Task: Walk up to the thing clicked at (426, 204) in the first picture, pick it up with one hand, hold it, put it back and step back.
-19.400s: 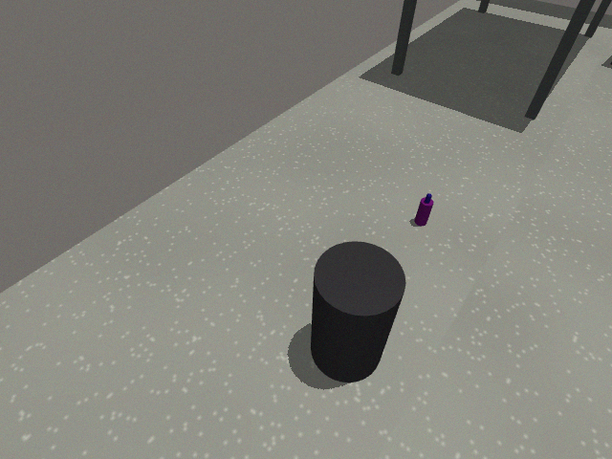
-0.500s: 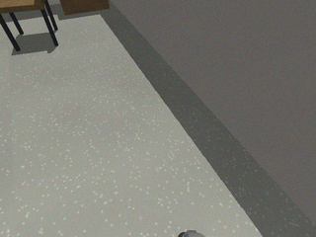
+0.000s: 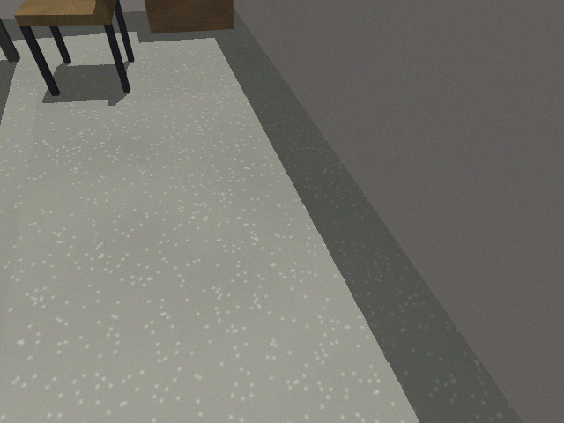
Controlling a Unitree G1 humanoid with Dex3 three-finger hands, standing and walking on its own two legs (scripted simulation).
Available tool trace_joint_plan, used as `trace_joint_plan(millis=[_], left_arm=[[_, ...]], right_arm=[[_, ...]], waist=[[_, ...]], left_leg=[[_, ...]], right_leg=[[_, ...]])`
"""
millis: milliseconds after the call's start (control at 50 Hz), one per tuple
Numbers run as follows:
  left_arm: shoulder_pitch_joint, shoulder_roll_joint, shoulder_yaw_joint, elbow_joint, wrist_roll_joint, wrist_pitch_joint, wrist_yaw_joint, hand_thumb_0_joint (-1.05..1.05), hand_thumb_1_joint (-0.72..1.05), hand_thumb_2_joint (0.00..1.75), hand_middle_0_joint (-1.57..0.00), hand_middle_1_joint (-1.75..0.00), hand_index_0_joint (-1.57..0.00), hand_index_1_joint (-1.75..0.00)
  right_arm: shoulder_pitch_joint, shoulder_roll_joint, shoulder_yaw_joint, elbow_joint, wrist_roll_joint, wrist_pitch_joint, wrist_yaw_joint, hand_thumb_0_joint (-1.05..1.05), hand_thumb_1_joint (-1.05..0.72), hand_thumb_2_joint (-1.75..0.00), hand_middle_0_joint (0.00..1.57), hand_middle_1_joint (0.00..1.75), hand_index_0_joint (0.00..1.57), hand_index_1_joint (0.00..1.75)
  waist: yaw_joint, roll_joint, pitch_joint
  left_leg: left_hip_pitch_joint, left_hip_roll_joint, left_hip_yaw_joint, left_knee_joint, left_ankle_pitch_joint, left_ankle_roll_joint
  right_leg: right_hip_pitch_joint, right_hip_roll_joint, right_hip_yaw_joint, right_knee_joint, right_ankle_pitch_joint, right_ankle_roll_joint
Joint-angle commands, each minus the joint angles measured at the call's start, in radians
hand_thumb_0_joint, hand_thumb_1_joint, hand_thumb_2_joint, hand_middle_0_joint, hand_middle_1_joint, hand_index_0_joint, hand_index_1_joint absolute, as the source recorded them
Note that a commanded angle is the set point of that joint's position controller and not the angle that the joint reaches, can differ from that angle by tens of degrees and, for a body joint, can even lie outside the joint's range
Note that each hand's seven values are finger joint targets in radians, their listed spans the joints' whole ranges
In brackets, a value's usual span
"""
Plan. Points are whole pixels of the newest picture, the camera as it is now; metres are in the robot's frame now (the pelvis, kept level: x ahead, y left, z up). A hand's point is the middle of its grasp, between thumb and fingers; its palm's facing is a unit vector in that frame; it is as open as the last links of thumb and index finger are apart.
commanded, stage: walk up
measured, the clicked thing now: out of the picture -0.50 +0.87 -0.67
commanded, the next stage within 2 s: none
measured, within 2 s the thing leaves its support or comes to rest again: neither
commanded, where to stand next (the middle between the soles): +0.56 -0.06 m, yaw +1 degrees
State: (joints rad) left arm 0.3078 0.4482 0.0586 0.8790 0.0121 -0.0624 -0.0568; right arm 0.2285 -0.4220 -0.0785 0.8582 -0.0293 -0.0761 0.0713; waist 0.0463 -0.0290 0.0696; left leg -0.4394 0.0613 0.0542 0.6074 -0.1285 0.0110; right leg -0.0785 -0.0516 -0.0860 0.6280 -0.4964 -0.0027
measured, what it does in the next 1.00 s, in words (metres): walks ahead: right foot, then left foot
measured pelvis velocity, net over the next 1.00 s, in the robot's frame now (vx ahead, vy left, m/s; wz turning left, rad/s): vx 0.40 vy -0.06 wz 0.22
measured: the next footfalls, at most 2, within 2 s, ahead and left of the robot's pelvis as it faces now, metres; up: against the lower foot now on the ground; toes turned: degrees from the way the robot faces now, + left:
right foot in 0.42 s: +0.33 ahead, -0.18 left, +0.00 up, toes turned -6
left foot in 0.92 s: +0.49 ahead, +0.08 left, +0.00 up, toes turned +18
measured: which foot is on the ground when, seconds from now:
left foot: down 0.00-0.46, up 0.48-0.90, down 0.92-1.00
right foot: down 0.00-0.00, up 0.02-0.40, down 0.42-0.94, up 0.96-1.00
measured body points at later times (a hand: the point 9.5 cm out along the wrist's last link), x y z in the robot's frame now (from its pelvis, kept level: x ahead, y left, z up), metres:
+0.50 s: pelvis +0.21 -0.06 +0.00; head +0.22 -0.09 +0.45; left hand +0.31 +0.27 -0.08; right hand +0.24 -0.39 -0.13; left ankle +0.12 +0.11 -0.68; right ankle +0.29 -0.18 -0.72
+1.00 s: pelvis +0.40 -0.06 -0.01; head +0.41 -0.02 +0.44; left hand +0.43 +0.26 -0.14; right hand +0.54 -0.38 -0.08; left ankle +0.45 +0.07 -0.72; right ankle +0.31 -0.18 -0.67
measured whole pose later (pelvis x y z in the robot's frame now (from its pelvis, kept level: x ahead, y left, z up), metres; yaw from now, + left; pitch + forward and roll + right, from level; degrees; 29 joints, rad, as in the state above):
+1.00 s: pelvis +0.40 -0.06 -0.01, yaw +13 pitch -3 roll +1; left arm 0.22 0.44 0.06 0.81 0.03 0.04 -0.07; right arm 0.28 -0.41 -0.07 0.83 -0.01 -0.03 0.03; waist 0.00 -0.11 0.09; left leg -0.41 0.03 0.10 0.72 -0.26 0.03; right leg -0.23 -0.06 -0.09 1.05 -0.57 0.00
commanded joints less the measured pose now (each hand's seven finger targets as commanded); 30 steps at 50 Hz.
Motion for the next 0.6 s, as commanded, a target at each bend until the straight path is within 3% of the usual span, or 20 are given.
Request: trace_joint_plan(millis=[0, 20, 40, 60, 100, 120, 160, 200, 260, 340, 380, 400, 420, 440, 460, 480, 500, 540, 560, 580], left_arm=[[0.054, 0.126, 0.026, -0.108, -0.016, -0.012, 0.023, 0.0, 0.9, 0.9, -0.2, -0.3, -0.2, -0.3], [0.039, 0.221, 0.045, -0.088, -0.014, -0.002, 0.036, 0.0, 0.9, 0.9, -0.2, -0.3, -0.2, -0.3], [-0.003, 0.234, 0.04, -0.083, -0.009, -0.006, 0.037, 0.0, 0.9, 0.9, -0.2, -0.3, -0.2, -0.3], [-0.007, 0.215, 0.041, -0.071, -0.012, -0.009, 0.032, 0.0, 0.9, 0.9, -0.2, -0.3, -0.2, -0.3], [0.039, 0.186, 0.044, -0.046, -0.022, -0.004, 0.021, 0.0, 0.9, 0.9, -0.2, -0.3, -0.2, -0.3], [0.055, 0.176, 0.046, -0.041, -0.021, 0.001, 0.015, 0.0, 0.9, 0.9, -0.2, -0.3, -0.2, -0.3], [0.063, 0.167, 0.042, -0.043, -0.017, 0.008, 0.002, 0.0, 0.9, 0.9, -0.2, -0.3, -0.2, -0.3], [-0.002, 0.163, 0.046, -0.069, -0.009, 0.011, -0.011, 0.0, 0.9, 0.9, -0.2, -0.3, -0.2, -0.3], [-0.084, 0.153, 0.047, -0.099, 0.004, 0.01, -0.025, 0.0, 0.9, 0.9, -0.2, -0.3, -0.2, -0.3], [-0.069, 0.146, 0.059, -0.074, 0.001, -0.003, -0.028, 0.0, 0.9, 0.9, -0.2, -0.3, -0.2, -0.3], [0.012, 0.158, 0.072, -0.042, 0.003, -0.01, -0.02, 0.0, 0.9, 0.9, -0.2, -0.3, -0.2, -0.3], [0.086, 0.195, 0.088, -0.018, 0.006, -0.02, -0.01, 0.0, 0.9, 0.9, -0.2, -0.3, -0.2, -0.3], [0.166, 0.25, 0.11, 0.002, 0.012, -0.032, 0.004, 0.0, 0.9, 0.9, -0.2, -0.3, -0.2, -0.3], [0.172, 0.314, 0.12, -0.025, 0.012, -0.041, 0.018, 0.0, 0.9, 0.9, -0.2, -0.3, -0.2, -0.3], [0.142, 0.339, 0.117, -0.032, -0.001, -0.036, 0.017, 0.0, 0.9, 0.9, -0.2, -0.3, -0.2, -0.3], [0.094, 0.326, 0.11, -0.052, -0.01, -0.032, 0.019, 0.0, 0.9, 0.9, -0.2, -0.3, -0.2, -0.3], [0.055, 0.283, 0.098, -0.057, -0.017, -0.031, 0.024, 0.0, 0.9, 0.9, -0.2, -0.3, -0.2, -0.3], [-0.011, 0.223, 0.079, -0.072, -0.02, -0.035, 0.03, 0.0, 0.9, 0.9, -0.2, -0.3, -0.2, -0.3], [-0.008, 0.21, 0.073, -0.071, -0.019, -0.038, 0.03, 0.0, 0.9, 0.9, -0.2, -0.3, -0.2, -0.3], [0.0, 0.206, 0.071, -0.076, -0.014, -0.043, 0.03, 0.0, 0.9, 0.9, -0.2, -0.3, -0.2, -0.3]], right_arm=[[0.26, -0.362, -0.108, -0.044, -0.003, -0.034, -0.046, 0.0, -0.9, -0.9, 0.2, 0.3, 0.2, 0.3], [0.191, -0.379, -0.111, -0.06, 0.026, -0.032, -0.043, 0.0, -0.9, -0.9, 0.2, 0.3, 0.2, 0.3], [0.142, -0.332, -0.098, -0.065, 0.035, -0.028, -0.048, 0.0, -0.9, -0.9, 0.2, 0.3, 0.2, 0.3], [0.11, -0.289, -0.074, -0.075, 0.039, -0.032, -0.053, 0.0, -0.9, -0.9, 0.2, 0.3, 0.2, 0.3], [0.107, -0.242, -0.053, -0.07, 0.037, -0.041, -0.053, 0.0, -0.9, -0.9, 0.2, 0.3, 0.2, 0.3], [0.101, -0.243, -0.051, -0.068, 0.038, -0.045, -0.051, 0.0, -0.9, -0.9, 0.2, 0.3, 0.2, 0.3], [0.077, -0.242, -0.051, -0.088, 0.033, -0.046, -0.051, 0.0, -0.9, -0.9, 0.2, 0.3, 0.2, 0.3], [0.099, -0.247, -0.051, -0.092, 0.028, -0.047, -0.05, 0.0, -0.9, -0.9, 0.2, 0.3, 0.2, 0.3], [0.11, -0.28, -0.06, -0.092, 0.029, -0.044, -0.045, 0.0, -0.9, -0.9, 0.2, 0.3, 0.2, 0.3], [0.064, -0.275, -0.058, -0.106, 0.026, -0.034, -0.044, 0.0, -0.9, -0.9, 0.2, 0.3, 0.2, 0.3], [0.044, -0.26, -0.054, -0.114, 0.025, -0.023, -0.047, 0.0, -0.9, -0.9, 0.2, 0.3, 0.2, 0.3], [0.073, -0.222, -0.039, -0.113, 0.022, -0.019, -0.048, 0.0, -0.9, -0.9, 0.2, 0.3, 0.2, 0.3], [0.14, -0.149, -0.014, -0.113, 0.024, -0.019, -0.046, 0.0, -0.9, -0.9, 0.2, 0.3, 0.2, 0.3], [0.166, -0.1, 0.008, -0.124, 0.03, -0.014, -0.043, 0.0, -0.9, -0.9, 0.2, 0.3, 0.2, 0.3], [0.138, -0.205, -0.021, -0.103, 0.03, -0.002, -0.056, 0.0, -0.9, -0.9, 0.2, 0.3, 0.2, 0.3], [0.107, -0.239, -0.029, -0.09, 0.025, 0.0, -0.062, 0.0, -0.9, -0.9, 0.2, 0.3, 0.2, 0.3], [0.091, -0.238, -0.032, -0.069, 0.035, 0.0, -0.059, 0.0, -0.9, -0.9, 0.2, 0.3, 0.2, 0.3], [0.158, -0.203, -0.022, -0.033, 0.048, 0.006, -0.048, 0.0, -0.9, -0.9, 0.2, 0.3, 0.2, 0.3], [0.168, -0.191, -0.021, -0.026, 0.044, 0.01, -0.042, 0.0, -0.9, -0.9, 0.2, 0.3, 0.2, 0.3], [0.166, -0.184, -0.022, -0.027, 0.038, 0.013, -0.037, 0.0, -0.9, -0.9, 0.2, 0.3, 0.2, 0.3]], waist=[[-0.135, 0.29, -0.199], [-0.129, 0.218, -0.161], [-0.115, 0.138, -0.079], [-0.092, 0.111, -0.034], [-0.059, 0.141, -0.015], [-0.046, 0.169, -0.025], [-0.035, 0.183, -0.032], [-0.057, 0.192, -0.001], [-0.083, 0.191, 0.007], [-0.045, 0.177, -0.011], [0.005, 0.123, -0.049], [0.035, 0.01, -0.103], [0.066, -0.206, -0.149], [0.056, -0.341, -0.122], [0.061, -0.24, -0.091], [0.043, -0.175, -0.021], [0.023, -0.114, 0.031], [-0.035, -0.122, 0.017], [-0.04, -0.139, 0.009], [-0.035, -0.139, -0.001]], left_leg=[[0.603, 0.374, -0.76, -0.346, -0.41, 0.198], [0.534, 0.418, -0.795, -0.365, -0.469, 0.275], [0.439, 0.38, -0.673, -0.363, -0.367, 0.263], [0.358, 0.31, -0.491, -0.354, -0.193, 0.204], [0.28, 0.23, -0.281, -0.322, 0.075, 0.15], [0.252, 0.222, -0.231, -0.316, 0.12, 0.159], [0.258, 0.2, -0.154, -0.319, 0.082, 0.179], [0.267, 0.194, -0.139, -0.353, 0.024, 0.193], [0.271, 0.207, -0.137, -0.36, -0.089, 0.206], [0.204, 0.19, -0.102, -0.283, -0.11, 0.176], [0.156, 0.181, -0.089, -0.154, -0.102, 0.147], [0.117, 0.131, -0.045, 0.037, -0.033, 0.123], [0.011, 0.04, 0.028, 0.305, -0.12, 0.087], [-0.182, -0.09, -0.002, 0.506, -0.384, 0.033], [-0.227, -0.073, -0.065, 0.591, -0.404, 0.024], [-0.222, -0.023, -0.11, 0.611, -0.381, 0.023], [-0.206, 0.001, -0.159, 0.602, -0.316, 0.024], [-0.137, 0.019, -0.143, 0.51, -0.237, 0.024], [-0.102, 0.008, -0.13, 0.475, -0.197, 0.022], [-0.085, 0.003, -0.124, 0.454, -0.177, 0.016]], right_leg=[[-0.612, 0.116, 0.112, 0.571, -0.056, -0.059], [-0.614, 0.039, 0.181, 0.646, -0.037, -0.07], [-0.615, 0.007, 0.196, 0.657, 0.033, -0.062], [-0.563, -0.006, 0.221, 0.604, 0.101, -0.055], [-0.473, -0.026, 0.2, 0.504, 0.148, -0.044], [-0.431, -0.031, 0.175, 0.474, 0.156, -0.031], [-0.419, -0.044, 0.135, 0.367, 0.193, -0.007], [-0.452, -0.054, 0.11, 0.268, 0.225, 0.008], [-0.435, -0.066, 0.081, 0.126, 0.269, 0.004], [-0.265, -0.035, 0.052, -0.003, 0.333, -0.016], [-0.099, -0.004, 0.015, -0.06, 0.333, -0.024], [0.039, 0.007, 0.046, -0.097, 0.287, -0.034], [0.152, -0.069, 0.17, -0.202, 0.109, -0.043], [0.193, -0.286, 0.567, -0.338, 0.015, -0.102], [0.136, -0.375, 0.738, -0.403, -0.024, -0.198], [0.028, -0.382, 0.723, -0.406, -0.004, -0.241], [-0.04, -0.332, 0.587, -0.405, 0.084, -0.22], [-0.076, -0.225, 0.342, -0.368, 0.258, -0.172], [-0.099, -0.191, 0.282, -0.358, 0.348, -0.159], [-0.107, -0.188, 0.251, -0.355, 0.409, -0.182]])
